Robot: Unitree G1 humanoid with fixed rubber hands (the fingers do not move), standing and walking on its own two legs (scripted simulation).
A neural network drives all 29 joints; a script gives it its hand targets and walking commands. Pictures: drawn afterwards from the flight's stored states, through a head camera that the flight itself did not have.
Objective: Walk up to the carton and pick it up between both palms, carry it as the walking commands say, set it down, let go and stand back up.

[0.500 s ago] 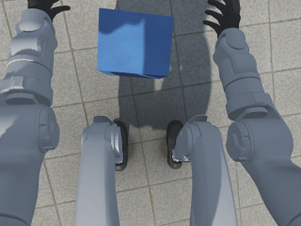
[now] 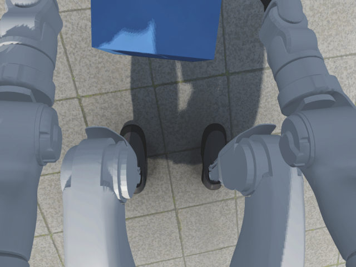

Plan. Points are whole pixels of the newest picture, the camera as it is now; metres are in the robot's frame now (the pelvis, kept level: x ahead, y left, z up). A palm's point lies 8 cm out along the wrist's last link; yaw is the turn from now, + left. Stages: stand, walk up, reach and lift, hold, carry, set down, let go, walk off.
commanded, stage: reach and lift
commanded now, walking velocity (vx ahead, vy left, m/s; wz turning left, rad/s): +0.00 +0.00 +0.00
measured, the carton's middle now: (156, 13) +0.52 +0.06 -0.27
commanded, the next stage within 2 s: none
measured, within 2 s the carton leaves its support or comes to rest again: leaves its support in 1.68 s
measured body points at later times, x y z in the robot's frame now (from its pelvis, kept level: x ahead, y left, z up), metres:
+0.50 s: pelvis +0.00 +0.00 -0.02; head +0.37 +0.04 +0.22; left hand +0.54 +0.24 -0.21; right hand +0.55 -0.14 -0.21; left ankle +0.11 +0.11 -0.34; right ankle +0.12 -0.13 -0.34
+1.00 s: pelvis +0.00 +0.00 -0.01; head +0.38 +0.05 +0.22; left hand +0.55 +0.21 -0.21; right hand +0.56 -0.10 -0.21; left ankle +0.11 +0.11 -0.34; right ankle +0.12 -0.13 -0.34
